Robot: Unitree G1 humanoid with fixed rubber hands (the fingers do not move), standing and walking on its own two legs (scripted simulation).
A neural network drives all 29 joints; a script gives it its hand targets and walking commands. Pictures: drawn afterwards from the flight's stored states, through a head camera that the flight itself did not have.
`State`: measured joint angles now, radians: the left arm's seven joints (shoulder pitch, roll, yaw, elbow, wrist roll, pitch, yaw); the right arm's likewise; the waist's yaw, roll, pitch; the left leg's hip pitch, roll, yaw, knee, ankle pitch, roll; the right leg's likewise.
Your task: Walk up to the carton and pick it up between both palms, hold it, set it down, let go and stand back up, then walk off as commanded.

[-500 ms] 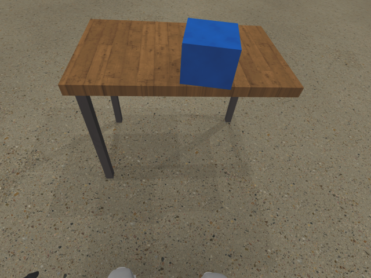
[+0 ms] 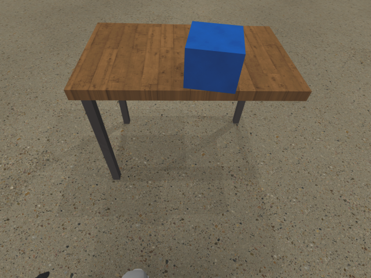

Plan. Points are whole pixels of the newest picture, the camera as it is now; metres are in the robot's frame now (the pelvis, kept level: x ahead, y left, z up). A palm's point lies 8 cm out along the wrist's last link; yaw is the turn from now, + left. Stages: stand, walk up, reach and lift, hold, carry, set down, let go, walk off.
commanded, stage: walk up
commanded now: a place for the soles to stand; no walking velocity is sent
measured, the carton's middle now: (213, 56) +0.85 -0.10 +0.03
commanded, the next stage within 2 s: none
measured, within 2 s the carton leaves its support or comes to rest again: neither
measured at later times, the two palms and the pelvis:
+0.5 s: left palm out of the picture +0.09 +0.33 -0.09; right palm out of the picture +0.10 -0.32 -0.07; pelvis +0.02 +0.02 +0.01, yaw +0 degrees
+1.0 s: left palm (55, 252) +0.19 +0.29 -0.08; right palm (346, 255) +0.19 -0.36 -0.06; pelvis +0.13 -0.03 +0.02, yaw +0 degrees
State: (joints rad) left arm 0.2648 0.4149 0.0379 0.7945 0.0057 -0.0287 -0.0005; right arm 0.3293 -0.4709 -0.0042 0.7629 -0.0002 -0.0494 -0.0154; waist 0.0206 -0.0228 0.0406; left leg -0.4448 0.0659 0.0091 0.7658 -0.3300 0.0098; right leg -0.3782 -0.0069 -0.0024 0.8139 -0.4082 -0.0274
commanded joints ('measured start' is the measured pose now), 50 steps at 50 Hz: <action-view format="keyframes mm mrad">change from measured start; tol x32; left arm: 1 -13 312 80 -3 19 -44 1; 50 25 268 97 -16 11 -36 -54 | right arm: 1 -100 -156 -61 0 -9 -1 0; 50 42 -174 -92 20 -6 -65 25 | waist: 1 -10 -78 53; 26 -2 -144 42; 29 -165 241 -87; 50 19 -172 -20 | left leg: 1 -139 -13 -31 63 -153 39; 19 101 83 -140 -158 191 93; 21 -19 72 -180 -123 -435 119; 27 75 -77 87 -176 -82 53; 30 578 367 -708 -500 -341 247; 39 172 218 -144 -404 -48 195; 44 -343 -82 4 426 -203 40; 50 -162 25 46 148 -92 20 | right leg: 1 21 -298 467 -452 -196 -135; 15 2 -116 129 -249 147 -51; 19 50 -89 109 -238 92 -36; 21 -15 -129 296 -308 -504 -118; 25 121 -263 418 -489 -403 -211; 31 -613 -46 127 358 -97 -2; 41 157 -23 -89 -235 172 8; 43 372 -193 340 -472 -216 -33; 44 288 -354 682 -654 -371 -135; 50 168 -222 245 -493 -44 -205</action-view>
